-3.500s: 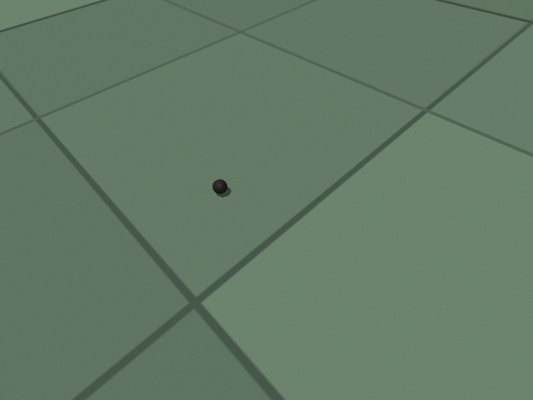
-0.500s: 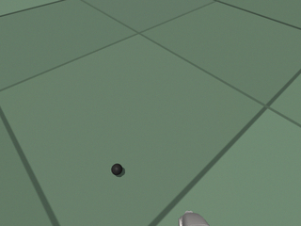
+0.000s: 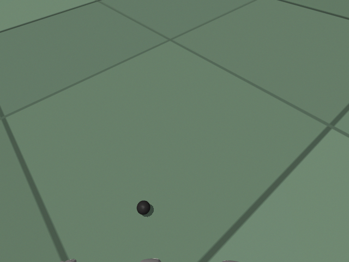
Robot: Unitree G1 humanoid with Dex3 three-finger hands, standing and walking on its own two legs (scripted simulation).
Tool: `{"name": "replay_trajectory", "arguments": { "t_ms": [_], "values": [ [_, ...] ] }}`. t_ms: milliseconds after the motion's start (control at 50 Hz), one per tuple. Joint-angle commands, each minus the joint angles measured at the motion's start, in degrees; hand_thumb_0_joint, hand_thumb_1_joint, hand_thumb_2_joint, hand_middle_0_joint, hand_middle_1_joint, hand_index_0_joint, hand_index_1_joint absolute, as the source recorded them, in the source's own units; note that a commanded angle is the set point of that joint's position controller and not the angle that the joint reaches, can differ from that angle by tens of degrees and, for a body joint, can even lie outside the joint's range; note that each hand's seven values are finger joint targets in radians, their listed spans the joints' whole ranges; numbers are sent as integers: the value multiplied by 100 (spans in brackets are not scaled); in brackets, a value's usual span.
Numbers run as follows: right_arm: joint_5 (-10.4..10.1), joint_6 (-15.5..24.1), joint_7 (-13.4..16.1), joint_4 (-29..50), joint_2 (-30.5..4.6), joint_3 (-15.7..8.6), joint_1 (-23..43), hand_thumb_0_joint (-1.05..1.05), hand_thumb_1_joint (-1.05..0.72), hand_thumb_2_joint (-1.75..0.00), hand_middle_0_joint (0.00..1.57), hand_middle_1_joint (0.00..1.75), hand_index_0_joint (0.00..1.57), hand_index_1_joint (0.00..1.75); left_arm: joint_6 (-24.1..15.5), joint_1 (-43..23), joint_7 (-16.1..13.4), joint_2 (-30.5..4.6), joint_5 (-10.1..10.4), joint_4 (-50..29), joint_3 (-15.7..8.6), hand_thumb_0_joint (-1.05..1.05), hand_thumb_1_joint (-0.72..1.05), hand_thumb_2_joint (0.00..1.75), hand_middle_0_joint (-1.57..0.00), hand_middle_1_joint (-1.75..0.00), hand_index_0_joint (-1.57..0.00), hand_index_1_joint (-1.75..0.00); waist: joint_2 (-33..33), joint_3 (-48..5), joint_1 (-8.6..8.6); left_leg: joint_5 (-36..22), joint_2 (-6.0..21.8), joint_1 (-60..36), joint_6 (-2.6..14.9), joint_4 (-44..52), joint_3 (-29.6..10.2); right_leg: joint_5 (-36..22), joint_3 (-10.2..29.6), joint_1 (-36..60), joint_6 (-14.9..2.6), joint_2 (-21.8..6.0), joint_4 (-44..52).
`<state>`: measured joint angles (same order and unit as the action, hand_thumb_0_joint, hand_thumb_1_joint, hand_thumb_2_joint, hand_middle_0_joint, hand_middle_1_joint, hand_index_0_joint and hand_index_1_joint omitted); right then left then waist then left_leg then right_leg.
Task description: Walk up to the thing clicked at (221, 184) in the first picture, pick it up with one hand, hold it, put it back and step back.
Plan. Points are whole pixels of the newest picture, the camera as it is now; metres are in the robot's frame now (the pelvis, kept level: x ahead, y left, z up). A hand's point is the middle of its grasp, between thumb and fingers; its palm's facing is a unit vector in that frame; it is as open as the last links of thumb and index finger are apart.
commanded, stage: walk up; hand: left
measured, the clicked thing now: (143, 207) +0.50 +0.25 -0.71
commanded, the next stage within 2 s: stand in 1.62 s
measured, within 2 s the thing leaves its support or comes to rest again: neither
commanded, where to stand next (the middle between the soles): +0.11 +0.01 m, yaw +1 degrees
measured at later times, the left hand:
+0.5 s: hand out of the picture +0.04 +0.27 -0.13, palm faces +0.01 -0.94 -0.35, open 7.4 cm
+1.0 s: hand out of the picture +0.13 +0.25 -0.13, palm faces -0.02 -0.95 -0.32, open 7.4 cm
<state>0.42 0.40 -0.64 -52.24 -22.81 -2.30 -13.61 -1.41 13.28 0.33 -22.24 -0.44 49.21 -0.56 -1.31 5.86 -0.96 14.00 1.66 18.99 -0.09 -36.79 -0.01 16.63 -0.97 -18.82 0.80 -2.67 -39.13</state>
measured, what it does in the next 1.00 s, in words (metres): stands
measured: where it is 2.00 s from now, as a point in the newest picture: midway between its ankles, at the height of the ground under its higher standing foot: outside the picture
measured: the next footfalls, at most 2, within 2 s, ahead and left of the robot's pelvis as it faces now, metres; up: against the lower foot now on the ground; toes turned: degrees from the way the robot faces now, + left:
none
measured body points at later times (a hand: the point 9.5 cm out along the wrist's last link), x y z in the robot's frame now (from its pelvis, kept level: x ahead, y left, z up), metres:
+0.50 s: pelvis +0.02 +0.00 +0.02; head +0.03 +0.00 +0.47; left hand +0.04 +0.31 -0.11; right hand +0.13 -0.29 -0.11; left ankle +0.06 +0.13 -0.72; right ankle +0.04 -0.13 -0.72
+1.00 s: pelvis +0.03 +0.00 +0.03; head +0.05 +0.01 +0.48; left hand +0.14 +0.30 -0.10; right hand +0.11 -0.30 -0.10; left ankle +0.06 +0.14 -0.72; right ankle +0.04 -0.13 -0.72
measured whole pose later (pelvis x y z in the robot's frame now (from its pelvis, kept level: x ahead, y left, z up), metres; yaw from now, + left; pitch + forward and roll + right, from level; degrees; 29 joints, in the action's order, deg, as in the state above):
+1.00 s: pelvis +0.03 +0.00 +0.03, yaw +0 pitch -2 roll +0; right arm 0.3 0.4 -0.6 -66.6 -20.2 -0.2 -4.4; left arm -0.3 2.9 0.8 -19.5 -0.1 65.6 -0.4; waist 0.2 3.3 0.6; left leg 8.0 1.8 9.1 -1.2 -19.3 0.5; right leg 9.6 -0.3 -7.1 1.7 -1.8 -18.8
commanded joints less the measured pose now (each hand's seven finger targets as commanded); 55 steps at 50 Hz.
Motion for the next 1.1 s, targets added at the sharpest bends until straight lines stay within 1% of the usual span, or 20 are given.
{"name": "replay_trajectory", "arguments": {
  "t_ms": [0, 20, 40, 60, 80, 100, 120, 140, 200, 220, 260, 280, 340, 380, 440, 520, 580, 640, 720, 1080],
  "values": [
    [111, 255, 123, 213, -1443, -331, 10, 0, -90, -90, 20, 30, 20, 30, 48, -130, -68, -788, 153, -259, -219, 0, 90, 90, -20, -30, -20, -30, -594, -509, -20, 279, 1381, -646, 574, 1892, -2071, 666, 250, -766, -269, 27, -6],
    [22, 240, 98, 243, -1713, -347, 424, 0, -90, -90, 20, 30, 20, 30, 105, 5, -114, -1128, 156, 20, -324, 0, 90, 90, -20, -30, -20, -30, -876, -415, -47, 1104, 1782, 385, 1116, 2077, -2344, 1271, 184, 80, -257, 71, -506],
    [23, 214, 86, 240, -1600, -310, 782, 0, -90, -90, 20, 30, 20, 30, 106, 126, -99, -1219, 110, 208, -351, 0, 90, 90, -20, -30, -20, -30, -754, -240, -180, 1556, 1642, 950, 1132, 2055, -2148, 1122, 262, 613, -258, -51, -483],
    [31, 200, 78, 216, -1427, -224, 849, 0, -90, -90, 20, 30, 20, 30, 79, 117, -63, -1191, 81, 305, -351, 0, 90, 90, -20, -30, -20, -30, -746, -248, -213, 1617, 1266, 920, 887, 1944, -1600, 993, 252, 720, -300, -30, -27],
    [40, 197, 72, 147, -1263, -156, 831, 0, -90, -90, 20, 30, 20, 30, 53, 107, -34, -1092, 87, 416, -334, 0, 90, 90, -20, -30, -20, -30, -824, -264, -194, 1416, 961, 682, 634, 1845, -1242, 594, 202, 647, -296, 6, 379],
    [34, 213, 64, 107, -1190, -122, 842, 0, -90, -90, 20, 30, 20, 30, 22, 97, -26, -1096, 86, 476, -332, 0, 90, 90, -20, -30, -20, -30, -897, -342, -192, 944, 821, 421, 474, 1672, -1075, 124, 187, 663, -276, -23, 754],
    [7, 211, 44, 47, -1206, -127, 816, 0, -90, -90, 20, 30, 20, 30, 2, 91, -36, -1129, 67, 571, -331, 0, 90, 90, -20, -30, -20, -30, -992, -429, -160, 669, 776, 333, 393, 1556, -1056, -153, 190, 852, -261, -15, 895],
    [-7, 200, 32, -36, -1118, -98, 781, 0, -90, -90, 20, 30, 20, 30, -2, -35, -43, -1115, 68, 619, -307, 0, 90, 90, -20, -30, -20, -30, -916, -547, -118, 763, 740, 264, 334, 1589, -1033, -89, 279, 879, -275, -37, 996],
    [-11, 117, 29, -138, -1130, -87, 910, 0, -90, -90, 20, 30, 20, 30, 11, -297, -14, -1099, 30, 747, -261, 0, 90, 90, -20, -30, -20, -30, -767, -444, -38, 2004, 745, 261, 291, 1938, -1091, 603, 419, 699, -287, -113, 1281],
    [-17, 93, 30, -163, -1135, -89, 1015, 0, -90, -90, 20, 30, 20, 30, 10, -280, -3, -1103, 24, 813, -246, 0, 90, 90, -20, -30, -20, -30, -660, -289, -56, 2139, 699, 251, 261, 1906, -1056, 811, 498, 526, -289, -157, 1476],
    [-7, 87, 29, -255, -1091, -77, 1021, 0, -90, -90, 20, 30, 20, 30, -11, -469, 16, -1145, 26, 859, -249, 0, 90, 90, -20, -30, -20, -30, -352, -197, 8, 1802, 578, 32, 205, 1743, -944, 1020, 675, 244, -331, -246, 1810],
    [-16, 104, 24, -305, -1063, -66, 1019, 0, -90, -90, 20, 30, 20, 30, -34, -484, 17, -1130, 20, 899, -238, 0, 90, 90, -20, -30, -20, -30, -260, -299, 31, 1453, 562, -230, 206, 1638, -882, 914, 719, 194, -348, -304, 1925],
    [-46, 153, 16, -443, -997, -40, 1014, 0, -90, -90, 20, 30, 20, 30, -101, -602, 8, -1081, 25, 1048, -209, 0, 90, 90, -20, -30, -20, -30, -10, -601, 93, 485, 538, -718, 215, 1503, -756, 78, 704, 334, -300, -378, 2026],
    [-69, 138, 19, -536, -990, -32, 1011, 0, -90, -90, 20, 30, 20, 30, -119, -685, 5, -1125, 26, 1098, -198, 0, 90, 90, -20, -30, -20, -30, 206, -536, 119, 361, 463, -841, 195, 1480, -624, 190, 829, 236, -290, -473, 2220],
    [-69, 138, 24, -679, -1003, -39, 997, 0, -90, -90, 20, 30, 20, 30, -118, -836, -5, -1102, 21, 1151, -187, 0, 90, 90, -20, -30, -20, -30, 334, -605, 174, -8, 482, -1009, 181, 1547, -576, -104, 758, 349, -259, -505, 2296],
    [-85, 148, 30, -794, -942, -1, 1076, 0, -90, -90, 20, 30, 20, 30, -127, -810, -17, -1041, 42, 1265, -181, 0, 90, 90, -20, -30, -20, -30, 430, -887, 105, -821, 522, -1224, 164, 1570, -500, -922, 670, 774, -206, -535, 2271],
    [-80, 145, 45, -878, -947, -3, 1165, 0, -90, -90, 20, 30, 20, 30, -101, -815, -36, -1010, 67, 1343, -190, 0, 90, 90, -20, -30, -20, -30, 326, -918, 53, -1176, 559, -1234, 143, 1675, -513, -1253, 538, 995, -162, -504, 2211],
    [-53, 141, 59, -946, -919, 6, 1184, 0, -90, -90, 20, 30, 20, 30, -64, -902, -40, -1008, 73, 1361, -196, 0, 90, 90, -20, -30, -20, -30, 269, -862, 49, -1223, 560, -1203, 112, 1793, -483, -1277, 507, 1069, -147, -504, 2223],
    [-37, 124, 62, -1010, -933, -2, 1284, 0, -90, -90, 20, 30, 20, 30, -27, -985, -46, -998, 55, 1401, -193, 0, 90, 90, -20, -30, -20, -30, 130, -713, 44, -936, 561, -1096, 106, 1949, -509, -1012, 475, 1071, -135, -464, 2297],
    [-15, 151, 79, -1105, -929, -7, 1179, 0, -90, -90, 20, 30, 20, 30, 1, -1227, -35, -962, 15, 1386, -226, 0, 90, 90, -20, -30, -20, -30, 101, -860, 123, -959, 572, -1159, 92, 2084, -446, -1097, 452, 1302, -131, -465, 2342]
  ]
}}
